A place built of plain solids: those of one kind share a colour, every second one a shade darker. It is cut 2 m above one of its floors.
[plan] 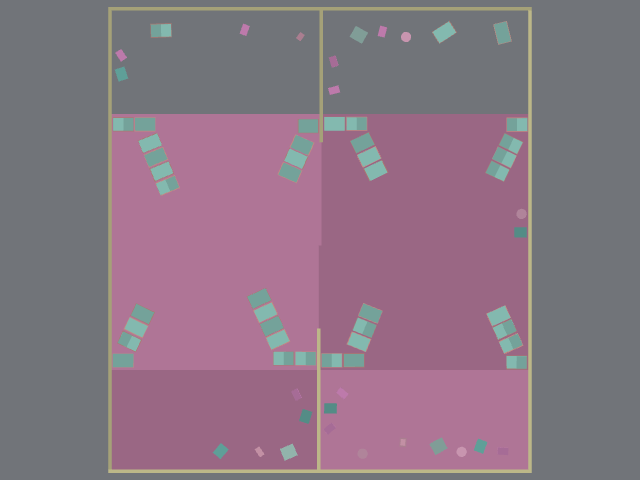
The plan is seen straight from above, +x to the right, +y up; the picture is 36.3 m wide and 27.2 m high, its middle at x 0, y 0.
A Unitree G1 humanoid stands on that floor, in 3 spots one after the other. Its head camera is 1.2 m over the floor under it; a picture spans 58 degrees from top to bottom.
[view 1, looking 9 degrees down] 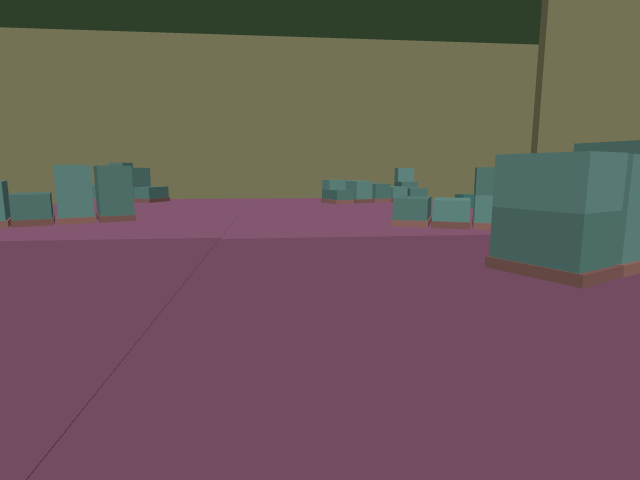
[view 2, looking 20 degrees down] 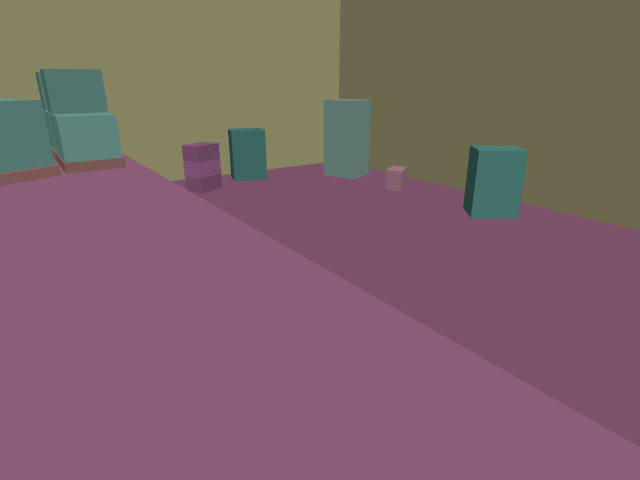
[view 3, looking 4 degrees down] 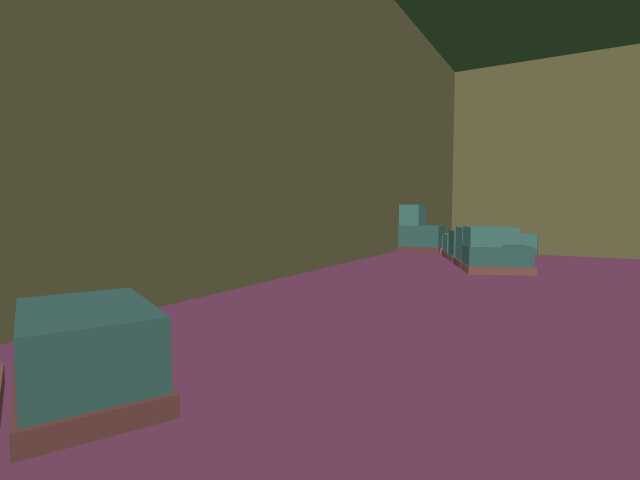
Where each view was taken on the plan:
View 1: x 7.91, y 0.68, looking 174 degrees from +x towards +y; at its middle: floor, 7.67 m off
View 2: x -9.62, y -5.78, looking -35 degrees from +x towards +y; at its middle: floor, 5.90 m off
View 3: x -7.44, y -5.78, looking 120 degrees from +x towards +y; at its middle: wall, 8.75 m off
